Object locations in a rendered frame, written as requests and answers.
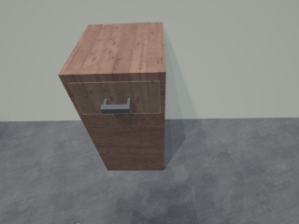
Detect cabinet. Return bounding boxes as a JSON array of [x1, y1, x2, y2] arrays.
[[58, 21, 166, 171]]

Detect handle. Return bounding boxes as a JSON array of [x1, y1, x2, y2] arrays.
[[100, 98, 131, 114]]

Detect drawer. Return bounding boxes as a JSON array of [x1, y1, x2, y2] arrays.
[[69, 80, 160, 114]]

